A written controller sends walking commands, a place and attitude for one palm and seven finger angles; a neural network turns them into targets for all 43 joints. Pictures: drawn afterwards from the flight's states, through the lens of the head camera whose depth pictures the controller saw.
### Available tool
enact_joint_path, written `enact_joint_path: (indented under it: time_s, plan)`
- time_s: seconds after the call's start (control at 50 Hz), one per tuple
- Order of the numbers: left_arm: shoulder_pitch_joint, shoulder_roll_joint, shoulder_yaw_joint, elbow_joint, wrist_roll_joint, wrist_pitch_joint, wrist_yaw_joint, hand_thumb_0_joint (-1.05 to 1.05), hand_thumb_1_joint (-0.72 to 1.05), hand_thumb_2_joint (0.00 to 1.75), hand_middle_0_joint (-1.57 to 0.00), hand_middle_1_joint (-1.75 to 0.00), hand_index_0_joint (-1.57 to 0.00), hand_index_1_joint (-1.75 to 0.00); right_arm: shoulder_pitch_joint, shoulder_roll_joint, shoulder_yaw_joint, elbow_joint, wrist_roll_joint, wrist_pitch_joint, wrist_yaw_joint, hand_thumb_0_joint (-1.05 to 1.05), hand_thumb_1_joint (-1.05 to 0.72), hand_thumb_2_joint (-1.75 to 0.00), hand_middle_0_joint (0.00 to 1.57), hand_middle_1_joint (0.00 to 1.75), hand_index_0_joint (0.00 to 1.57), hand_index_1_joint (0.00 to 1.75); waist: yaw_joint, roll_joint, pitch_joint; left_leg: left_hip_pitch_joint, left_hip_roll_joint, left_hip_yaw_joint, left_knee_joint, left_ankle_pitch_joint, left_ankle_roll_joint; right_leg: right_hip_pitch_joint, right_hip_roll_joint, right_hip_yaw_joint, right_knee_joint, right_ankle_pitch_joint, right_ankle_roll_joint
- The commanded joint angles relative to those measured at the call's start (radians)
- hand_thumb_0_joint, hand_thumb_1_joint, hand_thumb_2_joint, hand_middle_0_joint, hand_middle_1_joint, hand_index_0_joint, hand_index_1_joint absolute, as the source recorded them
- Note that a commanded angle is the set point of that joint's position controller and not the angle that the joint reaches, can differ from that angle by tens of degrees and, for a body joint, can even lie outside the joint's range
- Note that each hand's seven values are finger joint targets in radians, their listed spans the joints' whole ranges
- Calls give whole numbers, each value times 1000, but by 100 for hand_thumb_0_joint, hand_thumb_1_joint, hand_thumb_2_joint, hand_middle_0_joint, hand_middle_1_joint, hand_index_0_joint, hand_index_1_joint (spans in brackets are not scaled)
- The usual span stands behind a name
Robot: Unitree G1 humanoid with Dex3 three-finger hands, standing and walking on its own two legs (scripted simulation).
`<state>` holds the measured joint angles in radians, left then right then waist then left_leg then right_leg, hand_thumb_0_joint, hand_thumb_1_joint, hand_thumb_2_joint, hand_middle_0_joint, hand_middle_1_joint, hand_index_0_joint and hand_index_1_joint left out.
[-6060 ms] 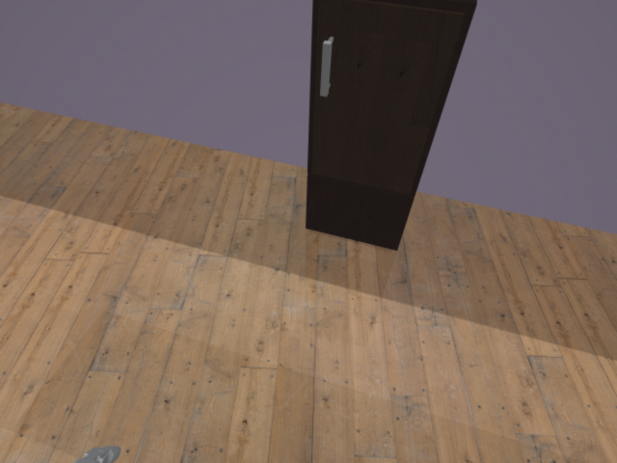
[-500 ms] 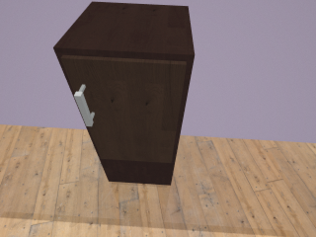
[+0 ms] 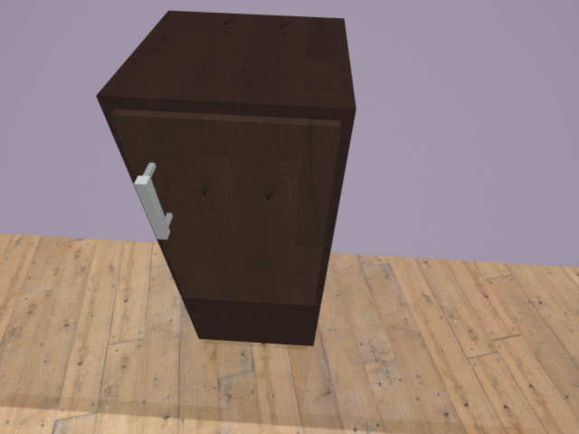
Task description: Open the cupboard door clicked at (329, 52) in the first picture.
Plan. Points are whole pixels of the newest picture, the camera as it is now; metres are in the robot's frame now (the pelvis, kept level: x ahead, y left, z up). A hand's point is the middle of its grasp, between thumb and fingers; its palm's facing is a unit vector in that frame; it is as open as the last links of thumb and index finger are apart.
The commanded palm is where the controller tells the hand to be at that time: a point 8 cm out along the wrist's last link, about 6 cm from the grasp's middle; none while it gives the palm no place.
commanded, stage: look again from close up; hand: left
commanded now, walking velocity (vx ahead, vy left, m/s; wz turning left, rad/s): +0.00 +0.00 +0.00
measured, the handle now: (157, 202) +0.50 +0.29 -0.01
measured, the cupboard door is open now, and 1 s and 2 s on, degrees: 0 0 0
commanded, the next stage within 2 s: shuffle to correct the standing spot in 0.38 s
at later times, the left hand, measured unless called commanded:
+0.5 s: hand out of the picture -0.02 +0.16 -0.18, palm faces +0.05 -0.98 -0.18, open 7.3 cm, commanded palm none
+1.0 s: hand out of the picture -0.04 +0.26 -0.19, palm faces +0.09 -0.96 -0.27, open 7.3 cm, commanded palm none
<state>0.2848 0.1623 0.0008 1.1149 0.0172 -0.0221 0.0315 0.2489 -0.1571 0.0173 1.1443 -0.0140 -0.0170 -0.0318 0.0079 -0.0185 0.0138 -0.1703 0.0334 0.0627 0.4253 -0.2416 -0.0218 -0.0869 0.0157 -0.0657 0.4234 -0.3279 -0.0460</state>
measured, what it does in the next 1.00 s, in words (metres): lifts its right foot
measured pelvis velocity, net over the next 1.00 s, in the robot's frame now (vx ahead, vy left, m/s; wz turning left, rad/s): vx -0.04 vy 0.06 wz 0.01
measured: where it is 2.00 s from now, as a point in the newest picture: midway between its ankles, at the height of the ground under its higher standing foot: outside the picture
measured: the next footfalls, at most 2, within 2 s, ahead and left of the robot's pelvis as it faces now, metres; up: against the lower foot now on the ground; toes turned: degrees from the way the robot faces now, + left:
right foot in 1.20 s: -0.04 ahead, -0.03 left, +0.00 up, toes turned -2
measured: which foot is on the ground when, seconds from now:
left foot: down 0.00-1.00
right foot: down 0.00-0.90, up 0.92-1.00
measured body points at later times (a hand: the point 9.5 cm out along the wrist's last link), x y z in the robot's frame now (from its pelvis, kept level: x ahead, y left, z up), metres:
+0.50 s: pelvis +0.00 +0.00 +0.00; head +0.00 +0.00 +0.45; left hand -0.02 +0.21 -0.16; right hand +0.00 -0.22 -0.16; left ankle -0.01 +0.13 -0.74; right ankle -0.06 -0.08 -0.74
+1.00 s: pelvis -0.04 +0.06 -0.02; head -0.02 +0.07 +0.43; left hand -0.04 +0.31 -0.17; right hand +0.04 -0.18 -0.16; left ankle +0.00 +0.16 -0.74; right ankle -0.08 -0.06 -0.69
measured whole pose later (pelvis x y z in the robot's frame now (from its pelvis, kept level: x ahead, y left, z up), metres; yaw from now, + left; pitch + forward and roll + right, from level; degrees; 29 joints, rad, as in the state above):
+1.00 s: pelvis -0.04 +0.06 -0.02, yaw +1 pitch -1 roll +2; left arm 0.27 0.21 0.07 1.03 0.03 0.05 0.05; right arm 0.19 -0.17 -0.04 0.96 -0.03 0.02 -0.01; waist 0.03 -0.06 0.07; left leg -0.34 -0.01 0.12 0.58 -0.24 0.04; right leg -0.40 -0.06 -0.02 1.03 -0.56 -0.02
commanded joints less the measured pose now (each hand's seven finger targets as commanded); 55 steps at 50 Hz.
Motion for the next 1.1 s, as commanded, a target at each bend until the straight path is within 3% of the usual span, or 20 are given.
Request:
enact_joint_path:
  time_s: [0.0,0.36,0.46,0.48,0.58,0.62,0.68,0.72,0.78,0.82,0.84,0.86,0.88,0.9,0.92,0.94,0.96,0.98,1.0,1.08]
  plan:
    - [79,104,14,-20,-4,-7,7,0,90,90,-20,-30,-20,-30,43,-92,-13,-24,1,-11,-7,0,-90,-90,20,30,20,30,2,16,33,27,77,-71,-47,220,44,-76,-131,97,-83,317,7]
    - [112,87,14,-3,-4,-9,11,0,90,90,-20,-30,-20,-30,67,-73,-15,-8,3,-12,-12,0,-90,-90,20,30,20,30,4,8,31,32,76,-68,-39,247,42,-63,-133,85,-81,373,8]
    - [118,78,12,1,-4,-7,11,0,90,90,-20,-30,-20,-30,66,-66,-14,-5,4,-9,-12,0,-90,-90,20,30,20,30,6,18,65,22,76,-70,-49,216,42,-84,-131,88,-97,316,8]
    - [105,102,17,-6,-4,-9,11,0,90,90,-20,-30,-20,-30,61,-86,-18,-10,5,-9,-11,0,-90,-90,20,30,20,30,7,25,70,10,72,-71,-49,219,41,-81,-135,95,-94,334,4]
    - [123,126,41,-32,-3,4,22,0,90,90,-20,-30,-20,-30,50,-80,-32,-57,2,12,-8,0,-90,-90,20,30,20,30,24,9,19,-49,53,-35,26,214,21,-37,-208,141,-21,510,-22]
    - [125,153,54,-40,0,10,24,0,90,90,-20,-30,-20,-30,33,-80,-40,-83,1,23,-6,0,-90,-90,20,30,20,30,29,-52,22,-106,29,-6,85,136,7,-19,-264,191,-22,551,-49]
    - [140,168,70,-53,7,16,28,0,90,90,-20,-30,-20,-30,-16,-78,-56,-130,-5,38,0,0,-90,-90,20,30,20,30,52,-126,68,-235,3,4,246,-143,-3,-19,-372,288,-44,642,-135]
    - [141,179,82,-67,13,19,34,0,90,90,-20,-30,-20,-30,-39,-81,-63,-158,-2,39,2,0,-90,-90,20,30,20,30,60,-129,72,-301,12,-27,346,-229,-1,-4,-423,320,-30,708,-189]
    - [80,197,90,-104,17,21,28,0,90,90,-20,-30,-20,-30,-33,-71,-67,-178,3,39,13,0,-90,-90,20,30,20,30,31,-129,50,-219,-6,-18,254,-174,-6,-62,-379,242,29,723,-153]
    - [24,210,93,-126,13,27,24,0,90,90,-20,-30,-20,-30,40,-68,-72,-163,1,36,16,0,-90,-90,20,30,20,30,-12,-123,22,-27,-35,33,83,-1,-5,-184,-329,187,89,571,-95]
    - [8,204,93,-135,8,31,19,0,90,90,-20,-30,-20,-30,74,-92,-76,-156,-2,34,15,0,-90,-90,20,30,20,30,-28,-73,9,57,-16,26,31,110,8,-247,-274,145,150,445,-61]
    - [13,171,92,-152,5,41,15,0,90,90,-20,-30,-20,-30,81,-151,-88,-166,-10,32,13,0,-90,-90,20,30,20,30,-24,96,-2,89,115,-127,-6,265,72,-337,-172,61,263,177,-7]
    - [11,118,85,-171,4,50,14,0,90,90,-20,-30,-20,-30,89,-211,-98,-182,-14,38,15,0,-90,-90,20,30,20,30,-21,267,-9,45,265,-280,-89,351,181,-392,-65,-33,463,-281,36]
    - [10,101,79,-173,9,59,21,0,90,90,-20,-30,-20,-30,93,-212,-97,-197,-15,45,15,0,-90,-90,20,30,20,30,-35,241,-18,-41,284,-276,-135,218,241,-382,-49,4,652,-343,21]
    - [-4,85,72,-175,11,61,23,0,90,90,-20,-30,-20,-30,60,-197,-92,-214,-14,39,12,0,-90,-90,20,30,20,30,-28,236,-29,-88,296,-339,-156,124,271,-412,-54,43,758,-335,13]
    - [-4,89,70,-169,11,57,19,0,90,90,-20,-30,-20,-30,21,-172,-82,-228,-13,33,10,0,-90,-90,20,30,20,30,-18,178,-26,-142,290,-343,-181,-38,269,-403,-75,70,796,-261,10]
    - [24,77,67,-156,15,53,12,0,90,90,-20,-30,-20,-30,-21,-146,-74,-239,-16,25,10,0,-90,-90,20,30,20,30,7,113,-14,-187,257,-323,-204,-141,241,-376,-83,70,782,-193,14]
    - [53,66,60,-140,17,48,5,0,90,90,-20,-30,-20,-30,-44,-148,-72,-240,-19,16,10,0,-90,-90,20,30,20,30,20,88,-9,-206,233,-294,-217,-175,219,-343,-85,59,715,-161,21]
    - [63,72,54,-133,17,42,-1,0,90,90,-20,-30,-20,-30,-41,-165,-75,-234,-20,8,9,0,-90,-90,20,30,20,30,17,85,-13,-190,221,-286,-225,-187,212,-309,-86,49,613,-161,24]
    - [80,32,30,-113,13,39,-8,0,90,90,-20,-30,-20,-30,44,-140,-73,-172,-23,12,9,0,-90,-90,20,30,20,30,-18,90,-3,-143,225,-301,-257,-299,192,-206,-42,16,305,-185,19]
